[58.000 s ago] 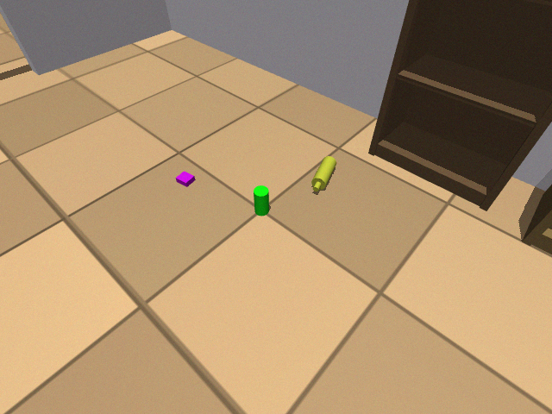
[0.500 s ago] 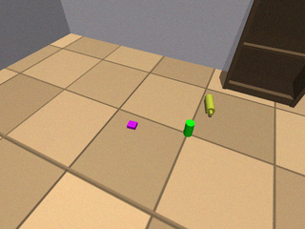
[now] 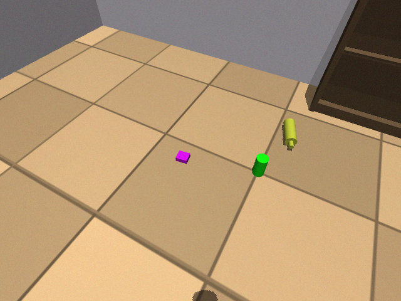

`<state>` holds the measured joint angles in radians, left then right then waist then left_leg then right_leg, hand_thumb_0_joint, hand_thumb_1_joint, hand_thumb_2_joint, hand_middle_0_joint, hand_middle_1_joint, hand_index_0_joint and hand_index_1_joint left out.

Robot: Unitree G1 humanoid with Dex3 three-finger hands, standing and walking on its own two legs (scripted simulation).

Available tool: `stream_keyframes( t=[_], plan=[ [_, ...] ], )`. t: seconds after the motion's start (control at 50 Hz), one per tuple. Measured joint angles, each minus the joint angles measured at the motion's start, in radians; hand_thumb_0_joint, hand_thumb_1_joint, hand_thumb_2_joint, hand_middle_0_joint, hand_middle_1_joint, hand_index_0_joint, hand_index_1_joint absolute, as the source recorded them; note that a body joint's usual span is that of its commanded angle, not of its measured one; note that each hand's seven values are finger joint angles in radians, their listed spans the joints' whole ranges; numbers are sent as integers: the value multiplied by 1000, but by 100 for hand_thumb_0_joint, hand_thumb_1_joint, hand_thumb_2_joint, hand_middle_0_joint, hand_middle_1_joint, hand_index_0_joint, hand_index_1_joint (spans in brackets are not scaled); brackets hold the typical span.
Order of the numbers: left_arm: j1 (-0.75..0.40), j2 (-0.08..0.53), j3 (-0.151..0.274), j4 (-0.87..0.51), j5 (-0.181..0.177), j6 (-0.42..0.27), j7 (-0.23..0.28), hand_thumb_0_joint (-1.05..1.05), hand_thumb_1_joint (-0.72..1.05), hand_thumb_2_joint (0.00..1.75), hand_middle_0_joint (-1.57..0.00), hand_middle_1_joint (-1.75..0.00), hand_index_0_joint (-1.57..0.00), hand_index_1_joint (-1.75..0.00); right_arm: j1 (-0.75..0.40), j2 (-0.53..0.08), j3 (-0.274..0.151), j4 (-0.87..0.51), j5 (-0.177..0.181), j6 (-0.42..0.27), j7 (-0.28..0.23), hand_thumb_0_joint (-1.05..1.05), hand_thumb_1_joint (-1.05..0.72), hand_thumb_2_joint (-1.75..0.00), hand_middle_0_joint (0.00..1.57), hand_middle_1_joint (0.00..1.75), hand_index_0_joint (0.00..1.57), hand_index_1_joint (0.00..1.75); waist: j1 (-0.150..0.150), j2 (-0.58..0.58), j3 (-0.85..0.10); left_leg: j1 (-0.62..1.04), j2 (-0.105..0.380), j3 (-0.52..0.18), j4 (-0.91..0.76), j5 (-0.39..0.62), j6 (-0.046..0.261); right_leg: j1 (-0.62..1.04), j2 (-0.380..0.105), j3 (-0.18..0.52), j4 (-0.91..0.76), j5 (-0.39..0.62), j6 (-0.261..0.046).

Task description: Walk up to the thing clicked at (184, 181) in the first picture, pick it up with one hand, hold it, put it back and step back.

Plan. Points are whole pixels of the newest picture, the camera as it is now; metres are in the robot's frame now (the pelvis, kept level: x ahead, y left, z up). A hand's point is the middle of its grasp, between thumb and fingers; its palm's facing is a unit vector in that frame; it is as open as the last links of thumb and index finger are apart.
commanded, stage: step back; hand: left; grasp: from above
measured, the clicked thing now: (183, 157) +1.04 +0.13 -0.75
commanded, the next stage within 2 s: stand in 0.14 s
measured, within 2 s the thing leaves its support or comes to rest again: neither
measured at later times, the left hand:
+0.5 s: hand out of the picture +0.10 +0.25 -0.13, palm faces -0.03 -0.94 -0.34, open 7.4 cm
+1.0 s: hand out of the picture +0.07 +0.25 -0.14, palm faces -0.03 -0.94 -0.34, open 7.4 cm
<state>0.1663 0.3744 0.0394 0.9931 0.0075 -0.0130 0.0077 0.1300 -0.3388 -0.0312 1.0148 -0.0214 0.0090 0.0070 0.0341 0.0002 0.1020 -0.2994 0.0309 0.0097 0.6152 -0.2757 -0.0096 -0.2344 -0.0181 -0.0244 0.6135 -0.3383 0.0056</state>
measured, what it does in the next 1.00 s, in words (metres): stands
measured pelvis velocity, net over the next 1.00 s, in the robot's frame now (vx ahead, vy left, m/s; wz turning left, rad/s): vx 0.00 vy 0.00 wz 0.00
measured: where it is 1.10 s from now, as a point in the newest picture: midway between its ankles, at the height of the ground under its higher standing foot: outside the picture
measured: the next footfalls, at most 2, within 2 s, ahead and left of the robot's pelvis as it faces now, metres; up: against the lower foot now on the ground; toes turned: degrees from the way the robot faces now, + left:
none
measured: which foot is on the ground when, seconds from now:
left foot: down 0.00-1.00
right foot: down 0.00-1.00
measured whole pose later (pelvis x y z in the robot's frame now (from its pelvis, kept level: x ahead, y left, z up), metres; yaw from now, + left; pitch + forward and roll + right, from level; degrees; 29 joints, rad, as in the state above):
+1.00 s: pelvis +0.00 +0.00 +0.02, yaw +0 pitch -2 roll +0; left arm 0.11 0.35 0.00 1.15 0.01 -0.02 -0.01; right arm 0.11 -0.35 0.00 1.15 -0.01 -0.01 0.01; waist 0.00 0.01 0.06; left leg -0.16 0.03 0.01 0.33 -0.13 -0.02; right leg -0.09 -0.01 -0.03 0.32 -0.19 0.01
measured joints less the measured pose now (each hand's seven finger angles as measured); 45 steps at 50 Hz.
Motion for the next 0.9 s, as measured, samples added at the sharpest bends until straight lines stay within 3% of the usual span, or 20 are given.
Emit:
stream_keyframes(
  t=[0.28, 0.54, 0.9],
  plan=[
    [-75, -20, -36, 84, -2, -15, -10, 1, 90, 89, -20, -30, -20, -30, -89, 6, 23, 58, 16, -26, 6, 1, -90, -90, 21, 30, 20, 30, -20, 6, -30, 99, -7, 13, -161, 62, 4, 104, -5, 8, -182, 77, 14],
    [-85, -27, -39, 140, 4, -13, -14, 1, 90, 89, -20, -30, -20, -30, -66, -12, 21, 114, 17, -20, 6, 1, -91, -90, 21, 30, 20, 30, -34, 6, -34, 152, -5, 10, -263, 121, -4, 154, -1, 3, -275, 130, 10],
    [-56, -25, -37, 163, 5, -8, -18, 1, 90, 89, -20, -30, -20, -30, -25, -8, 27, 140, 13, -15, 9, 1, -91, -90, 21, 30, 20, 30, -39, 11, -44, 144, 1, 4, -282, 144, -9, 148, 6, -2, -296, 153, 4]
  ],
)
